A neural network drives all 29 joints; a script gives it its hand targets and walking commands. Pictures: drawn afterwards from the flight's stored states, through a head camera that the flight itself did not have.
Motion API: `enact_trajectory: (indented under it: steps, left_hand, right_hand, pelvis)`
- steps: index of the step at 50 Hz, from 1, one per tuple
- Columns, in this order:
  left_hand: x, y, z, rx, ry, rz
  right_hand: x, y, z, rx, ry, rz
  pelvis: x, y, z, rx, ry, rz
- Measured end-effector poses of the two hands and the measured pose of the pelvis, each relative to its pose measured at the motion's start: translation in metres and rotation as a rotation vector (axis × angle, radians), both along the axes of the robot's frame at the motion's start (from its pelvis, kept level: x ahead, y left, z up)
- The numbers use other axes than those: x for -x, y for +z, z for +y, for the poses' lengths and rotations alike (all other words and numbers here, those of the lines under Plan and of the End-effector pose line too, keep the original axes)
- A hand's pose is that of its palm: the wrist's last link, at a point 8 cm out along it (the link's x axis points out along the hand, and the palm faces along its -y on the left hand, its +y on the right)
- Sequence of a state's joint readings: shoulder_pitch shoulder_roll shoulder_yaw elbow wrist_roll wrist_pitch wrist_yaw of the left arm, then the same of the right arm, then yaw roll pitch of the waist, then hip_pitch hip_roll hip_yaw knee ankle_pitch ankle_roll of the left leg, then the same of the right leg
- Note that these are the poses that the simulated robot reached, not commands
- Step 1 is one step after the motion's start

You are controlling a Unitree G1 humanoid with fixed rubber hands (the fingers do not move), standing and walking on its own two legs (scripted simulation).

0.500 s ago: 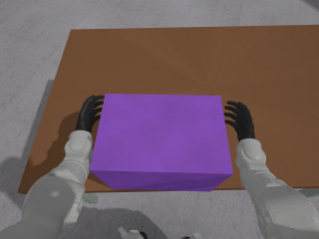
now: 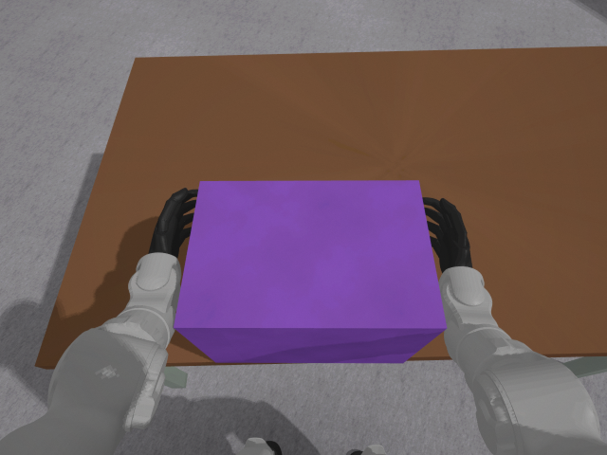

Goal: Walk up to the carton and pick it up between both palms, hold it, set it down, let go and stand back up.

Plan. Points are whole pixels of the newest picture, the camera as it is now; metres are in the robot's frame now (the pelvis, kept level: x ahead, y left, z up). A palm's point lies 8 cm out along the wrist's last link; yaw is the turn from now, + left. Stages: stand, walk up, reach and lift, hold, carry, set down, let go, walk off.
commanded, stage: reach and lift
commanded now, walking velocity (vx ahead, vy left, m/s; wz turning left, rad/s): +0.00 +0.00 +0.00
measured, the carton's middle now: (309, 279) +0.38 +0.01 -0.05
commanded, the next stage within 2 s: none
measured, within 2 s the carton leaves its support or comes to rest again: leaves its support in 0.84 s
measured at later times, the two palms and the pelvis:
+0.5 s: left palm (169, 244) +0.41 +0.21 +0.00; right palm (448, 257) +0.40 -0.18 -0.02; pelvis +0.00 +0.00 +0.00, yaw +0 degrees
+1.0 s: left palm (162, 256) +0.38 +0.21 +0.01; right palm (455, 269) +0.37 -0.18 -0.01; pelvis -0.01 +0.01 +0.00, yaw +0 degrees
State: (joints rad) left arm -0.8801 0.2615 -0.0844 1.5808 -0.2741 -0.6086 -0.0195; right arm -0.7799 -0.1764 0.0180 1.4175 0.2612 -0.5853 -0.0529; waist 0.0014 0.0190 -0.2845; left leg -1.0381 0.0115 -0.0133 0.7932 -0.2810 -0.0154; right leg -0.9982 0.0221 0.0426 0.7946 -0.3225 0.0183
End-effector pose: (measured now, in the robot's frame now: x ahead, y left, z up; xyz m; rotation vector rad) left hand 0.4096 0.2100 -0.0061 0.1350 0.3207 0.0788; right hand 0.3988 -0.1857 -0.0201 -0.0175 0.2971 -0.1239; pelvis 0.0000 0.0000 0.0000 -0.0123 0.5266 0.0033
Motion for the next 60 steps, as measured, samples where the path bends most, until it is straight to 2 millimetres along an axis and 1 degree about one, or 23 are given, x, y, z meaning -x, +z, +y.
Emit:
enact_trajectory:
  steps: [3, 17, 34, 38, 48, 54, 60]
  left_hand:
    - [0.000, 0.001, -0.001, 0.000, -0.002, -0.006]
    - [-0.001, 0.001, -0.001, -0.003, 0.001, -0.012]
    - [0.001, 0.003, -0.002, -0.002, -0.001, -0.027]
    - [0.005, 0.006, -0.002, -0.005, -0.002, -0.049]
    - [0.024, 0.013, -0.002, -0.018, 0.000, -0.059]
    - [0.029, 0.023, -0.003, -0.032, 0.008, -0.071]
    - [0.033, 0.018, 0.000, -0.046, 0.016, -0.008]
  right_hand:
    - [0.000, -0.001, 0.006, -0.009, 0.007, 0.000]
    - [0.001, -0.001, 0.004, 0.000, -0.005, 0.004]
    - [0.001, 0.002, 0.006, 0.039, 0.026, -0.012]
    - [0.004, 0.005, 0.007, 0.046, 0.028, -0.033]
    - [0.023, 0.011, 0.007, 0.056, 0.030, -0.042]
    - [0.026, 0.022, 0.007, 0.064, 0.036, -0.055]
    - [0.025, 0.018, 0.009, 0.074, 0.056, 0.009]
  pelvis:
    - [0.000, 0.000, 0.000, 0.000, 0.000, 0.000]
    - [0.000, 0.000, 0.000, 0.001, 0.001, 0.000]
    - [0.001, 0.000, 0.000, 0.001, 0.001, -0.002]
    - [0.003, 0.001, 0.001, 0.004, 0.002, -0.013]
    - [0.009, 0.004, 0.005, 0.015, 0.006, -0.063]
    - [0.013, 0.005, 0.006, 0.016, 0.007, -0.091]
    - [0.012, 0.006, 0.006, 0.016, 0.007, -0.099]
